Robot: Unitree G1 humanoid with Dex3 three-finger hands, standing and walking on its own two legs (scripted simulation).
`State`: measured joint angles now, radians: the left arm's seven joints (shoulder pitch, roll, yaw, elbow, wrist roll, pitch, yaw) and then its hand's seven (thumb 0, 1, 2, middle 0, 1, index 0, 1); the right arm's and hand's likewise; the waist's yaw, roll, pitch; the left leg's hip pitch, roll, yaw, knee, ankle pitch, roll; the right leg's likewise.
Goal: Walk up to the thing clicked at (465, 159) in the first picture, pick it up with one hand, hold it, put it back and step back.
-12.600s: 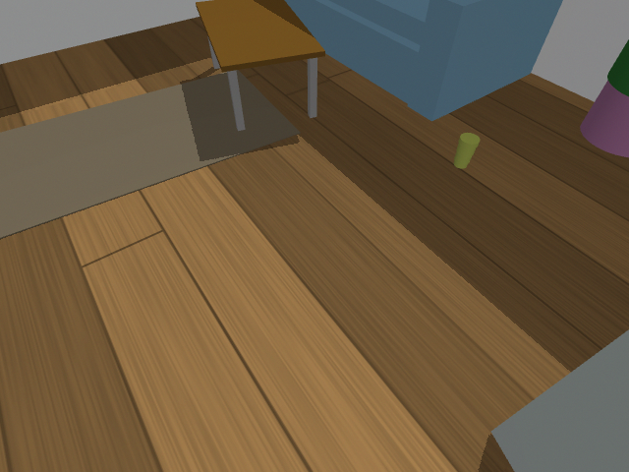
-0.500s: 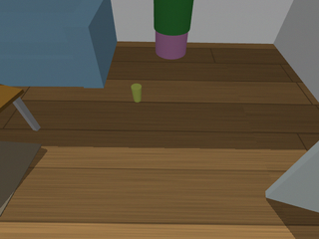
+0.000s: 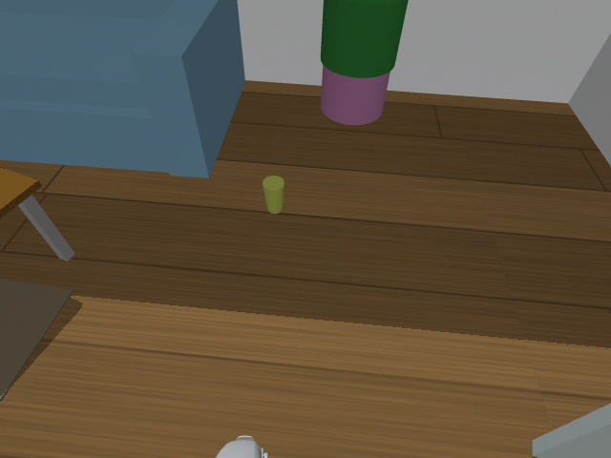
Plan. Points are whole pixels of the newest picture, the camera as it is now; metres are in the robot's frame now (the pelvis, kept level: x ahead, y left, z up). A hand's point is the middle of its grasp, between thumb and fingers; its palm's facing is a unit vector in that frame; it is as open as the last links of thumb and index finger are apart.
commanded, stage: walk up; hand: left
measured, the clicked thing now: (274, 196) +1.24 +0.20 -0.69
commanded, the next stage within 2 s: none
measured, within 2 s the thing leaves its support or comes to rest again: neither
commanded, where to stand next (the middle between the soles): +0.90 +0.01 m, yaw -2 degrees
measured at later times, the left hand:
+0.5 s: hand (164, 316) +0.36 +0.28 -0.13, palm faces -0.08 -0.90 -0.42, open 7.4 cm
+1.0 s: hand (173, 251) +0.52 +0.31 -0.16, palm faces -0.08 -0.93 -0.35, open 7.4 cm
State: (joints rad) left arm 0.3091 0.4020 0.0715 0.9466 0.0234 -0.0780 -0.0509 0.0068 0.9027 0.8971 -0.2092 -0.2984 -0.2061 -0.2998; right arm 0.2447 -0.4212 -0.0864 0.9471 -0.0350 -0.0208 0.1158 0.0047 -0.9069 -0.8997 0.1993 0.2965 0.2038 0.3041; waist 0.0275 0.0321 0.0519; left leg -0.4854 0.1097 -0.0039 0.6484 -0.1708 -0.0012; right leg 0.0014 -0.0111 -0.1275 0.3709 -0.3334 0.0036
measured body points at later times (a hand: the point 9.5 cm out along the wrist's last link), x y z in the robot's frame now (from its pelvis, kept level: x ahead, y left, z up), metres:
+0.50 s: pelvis +0.25 +0.00 -0.02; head +0.27 -0.03 +0.43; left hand +0.36 +0.32 -0.11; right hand +0.27 -0.33 -0.14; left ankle +0.16 +0.14 -0.72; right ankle +0.34 -0.13 -0.74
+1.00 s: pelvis +0.47 +0.04 -0.01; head +0.49 +0.06 +0.44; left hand +0.52 +0.36 -0.14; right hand +0.54 -0.29 -0.09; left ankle +0.52 +0.14 -0.74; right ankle +0.43 -0.11 -0.67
